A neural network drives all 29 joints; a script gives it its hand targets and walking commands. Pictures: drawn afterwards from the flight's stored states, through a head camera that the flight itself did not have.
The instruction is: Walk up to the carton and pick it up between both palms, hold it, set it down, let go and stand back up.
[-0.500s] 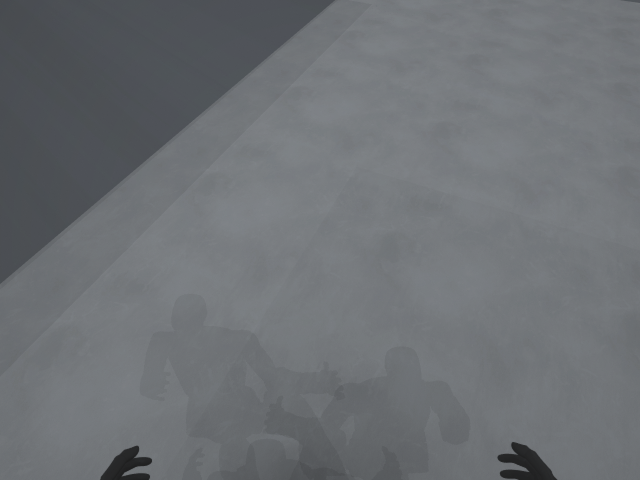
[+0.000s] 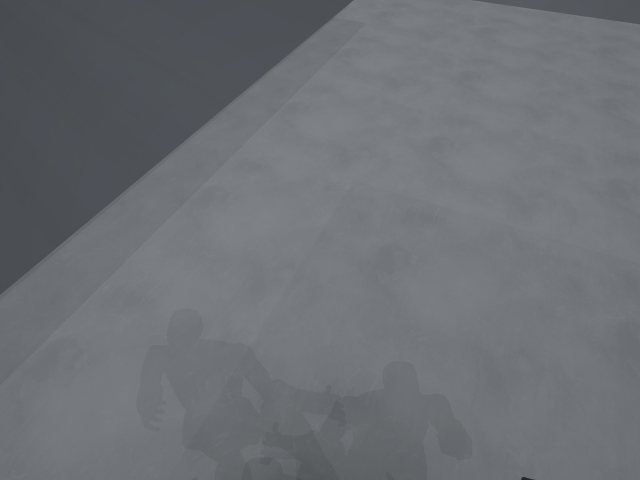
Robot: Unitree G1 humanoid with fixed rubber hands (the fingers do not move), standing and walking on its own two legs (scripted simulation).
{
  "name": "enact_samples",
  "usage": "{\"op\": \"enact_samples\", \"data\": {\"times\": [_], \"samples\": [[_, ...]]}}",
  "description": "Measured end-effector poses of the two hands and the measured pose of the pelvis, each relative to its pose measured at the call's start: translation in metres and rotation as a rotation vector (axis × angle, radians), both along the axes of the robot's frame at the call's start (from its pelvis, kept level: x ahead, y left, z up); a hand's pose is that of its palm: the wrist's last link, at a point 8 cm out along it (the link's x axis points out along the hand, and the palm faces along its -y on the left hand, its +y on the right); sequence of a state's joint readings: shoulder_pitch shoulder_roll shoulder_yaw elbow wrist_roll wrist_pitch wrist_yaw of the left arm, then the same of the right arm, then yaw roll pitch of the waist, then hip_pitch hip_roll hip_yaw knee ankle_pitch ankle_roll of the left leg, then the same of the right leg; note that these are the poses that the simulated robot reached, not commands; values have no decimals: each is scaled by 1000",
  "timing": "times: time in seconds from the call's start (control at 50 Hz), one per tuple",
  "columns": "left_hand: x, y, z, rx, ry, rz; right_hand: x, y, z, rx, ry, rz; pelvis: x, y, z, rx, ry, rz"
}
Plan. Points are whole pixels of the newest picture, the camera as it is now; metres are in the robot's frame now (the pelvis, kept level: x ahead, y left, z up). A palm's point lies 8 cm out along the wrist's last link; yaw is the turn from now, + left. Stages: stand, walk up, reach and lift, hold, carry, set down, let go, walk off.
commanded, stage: stand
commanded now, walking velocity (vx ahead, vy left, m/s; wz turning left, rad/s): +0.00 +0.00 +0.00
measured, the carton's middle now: out of the picture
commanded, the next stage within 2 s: none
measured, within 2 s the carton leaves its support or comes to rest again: neither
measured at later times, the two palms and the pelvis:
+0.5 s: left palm out of the picture +0.06 +0.28 -0.12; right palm out of the picture +0.05 -0.28 -0.12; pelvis +0.00 +0.00 +0.00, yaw +0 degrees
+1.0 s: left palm out of the picture +0.07 +0.29 -0.12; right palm out of the picture +0.06 -0.27 -0.12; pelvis +0.01 +0.01 +0.00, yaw -1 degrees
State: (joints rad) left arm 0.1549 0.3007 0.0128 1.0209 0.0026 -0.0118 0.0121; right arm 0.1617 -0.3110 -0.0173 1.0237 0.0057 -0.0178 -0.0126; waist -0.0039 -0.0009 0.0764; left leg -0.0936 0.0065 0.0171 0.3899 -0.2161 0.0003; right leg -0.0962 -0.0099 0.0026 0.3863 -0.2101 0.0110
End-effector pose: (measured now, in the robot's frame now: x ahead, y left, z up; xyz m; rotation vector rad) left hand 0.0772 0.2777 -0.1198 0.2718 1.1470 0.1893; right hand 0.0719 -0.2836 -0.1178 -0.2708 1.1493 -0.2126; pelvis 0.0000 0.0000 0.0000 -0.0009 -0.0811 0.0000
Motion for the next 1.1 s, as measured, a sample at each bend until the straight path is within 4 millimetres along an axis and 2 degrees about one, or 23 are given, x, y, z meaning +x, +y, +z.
{"op": "enact_samples", "data": {"times": [0.3, 0.8, 1.1], "samples": [[-14, 7, 0, 18, 42, 3, -21, 4, -5, 17, 49, -26, -3, 2, 1, 0, 2, -9], [-12, 9, -1, 12, 51, 9, -14, 6, -3, 10, 39, -30, 0, 5, 2, 0, 7, -10], [-3, 13, 0, 18, 39, 13, -20, 8, -5, 13, 70, -44, 7, 7, 2, 0, 11, -10]]}}
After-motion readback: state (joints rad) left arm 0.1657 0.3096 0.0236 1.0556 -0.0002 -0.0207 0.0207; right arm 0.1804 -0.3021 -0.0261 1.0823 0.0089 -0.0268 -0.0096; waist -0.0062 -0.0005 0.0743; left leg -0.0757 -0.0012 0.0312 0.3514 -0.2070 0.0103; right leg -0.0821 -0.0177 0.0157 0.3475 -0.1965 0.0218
